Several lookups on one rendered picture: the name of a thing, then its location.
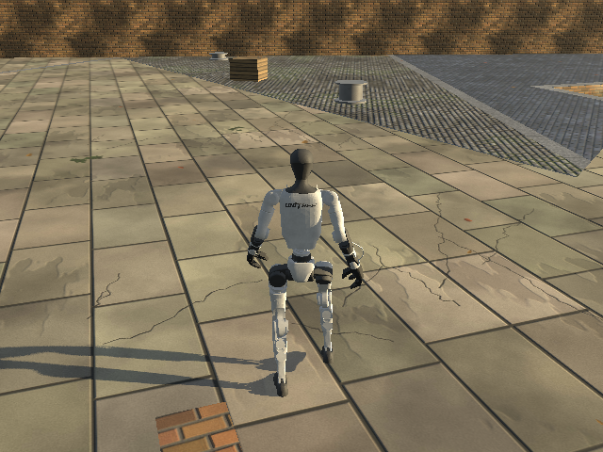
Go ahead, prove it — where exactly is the robot left forearm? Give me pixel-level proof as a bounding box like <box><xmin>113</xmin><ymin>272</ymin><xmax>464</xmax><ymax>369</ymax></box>
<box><xmin>248</xmin><ymin>225</ymin><xmax>264</xmax><ymax>255</ymax></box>

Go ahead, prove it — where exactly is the robot left hand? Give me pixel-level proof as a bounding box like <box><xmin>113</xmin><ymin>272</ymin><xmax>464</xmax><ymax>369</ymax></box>
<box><xmin>247</xmin><ymin>251</ymin><xmax>269</xmax><ymax>268</ymax></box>

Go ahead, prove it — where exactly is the robot right forearm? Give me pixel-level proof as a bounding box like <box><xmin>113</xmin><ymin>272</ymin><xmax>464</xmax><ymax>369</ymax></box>
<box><xmin>338</xmin><ymin>228</ymin><xmax>360</xmax><ymax>269</ymax></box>

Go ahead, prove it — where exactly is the robot right upper arm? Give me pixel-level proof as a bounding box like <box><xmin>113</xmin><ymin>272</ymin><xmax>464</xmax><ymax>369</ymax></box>
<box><xmin>321</xmin><ymin>189</ymin><xmax>348</xmax><ymax>243</ymax></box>

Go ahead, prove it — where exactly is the robot right hand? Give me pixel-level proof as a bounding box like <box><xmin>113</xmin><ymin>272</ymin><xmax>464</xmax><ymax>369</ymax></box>
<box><xmin>342</xmin><ymin>265</ymin><xmax>364</xmax><ymax>289</ymax></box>

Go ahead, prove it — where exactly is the robot left thigh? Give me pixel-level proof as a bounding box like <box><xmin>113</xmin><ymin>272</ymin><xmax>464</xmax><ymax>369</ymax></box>
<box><xmin>269</xmin><ymin>264</ymin><xmax>289</xmax><ymax>337</ymax></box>

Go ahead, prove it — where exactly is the robot left upper arm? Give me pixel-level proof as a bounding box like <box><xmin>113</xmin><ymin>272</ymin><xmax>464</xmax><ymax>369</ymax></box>
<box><xmin>254</xmin><ymin>189</ymin><xmax>282</xmax><ymax>240</ymax></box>

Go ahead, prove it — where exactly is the humanoid robot torso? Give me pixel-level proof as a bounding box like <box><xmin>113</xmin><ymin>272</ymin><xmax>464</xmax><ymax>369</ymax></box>
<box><xmin>280</xmin><ymin>185</ymin><xmax>324</xmax><ymax>283</ymax></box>

